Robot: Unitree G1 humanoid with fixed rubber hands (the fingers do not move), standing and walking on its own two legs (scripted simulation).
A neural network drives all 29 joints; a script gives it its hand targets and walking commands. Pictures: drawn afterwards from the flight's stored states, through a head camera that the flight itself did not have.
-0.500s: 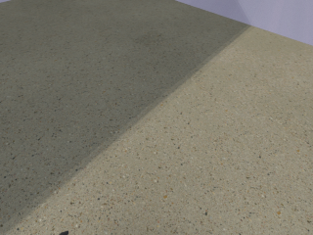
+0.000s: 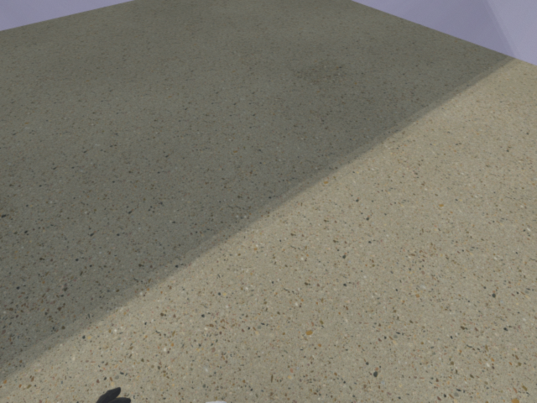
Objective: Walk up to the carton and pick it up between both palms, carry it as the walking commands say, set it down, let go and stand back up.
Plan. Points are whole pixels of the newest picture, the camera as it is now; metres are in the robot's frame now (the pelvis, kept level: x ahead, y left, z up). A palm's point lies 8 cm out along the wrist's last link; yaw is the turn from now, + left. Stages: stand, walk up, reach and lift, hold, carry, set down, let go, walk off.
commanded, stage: walk up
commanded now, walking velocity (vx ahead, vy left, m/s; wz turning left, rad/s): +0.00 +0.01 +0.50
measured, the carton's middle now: out of the picture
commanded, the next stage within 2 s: none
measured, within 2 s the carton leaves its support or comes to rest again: neither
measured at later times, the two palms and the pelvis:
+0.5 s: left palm out of the picture +0.00 +0.25 -0.11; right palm out of the picture +0.09 -0.27 -0.12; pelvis -0.04 -0.03 +0.00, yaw +11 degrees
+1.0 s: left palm out of the picture -0.11 +0.23 -0.13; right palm out of the picture +0.13 -0.23 -0.11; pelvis -0.07 -0.04 +0.00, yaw +26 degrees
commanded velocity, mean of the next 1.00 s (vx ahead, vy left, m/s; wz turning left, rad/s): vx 0.00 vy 0.01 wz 0.50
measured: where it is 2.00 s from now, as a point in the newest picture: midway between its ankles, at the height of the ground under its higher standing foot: outside the picture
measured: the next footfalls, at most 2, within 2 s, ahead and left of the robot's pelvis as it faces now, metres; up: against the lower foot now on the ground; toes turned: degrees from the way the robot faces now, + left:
left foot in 0.10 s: +0.07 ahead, +0.13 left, +0.00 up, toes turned +1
right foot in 0.44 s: +0.00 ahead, -0.15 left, +0.00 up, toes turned +5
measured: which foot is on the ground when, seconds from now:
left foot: up 0.00-0.08, down 0.10-0.44, up 0.46-0.76, down 0.78-1.00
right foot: down 0.00-0.10, up 0.12-0.42, down 0.44-0.76, up 0.78-1.00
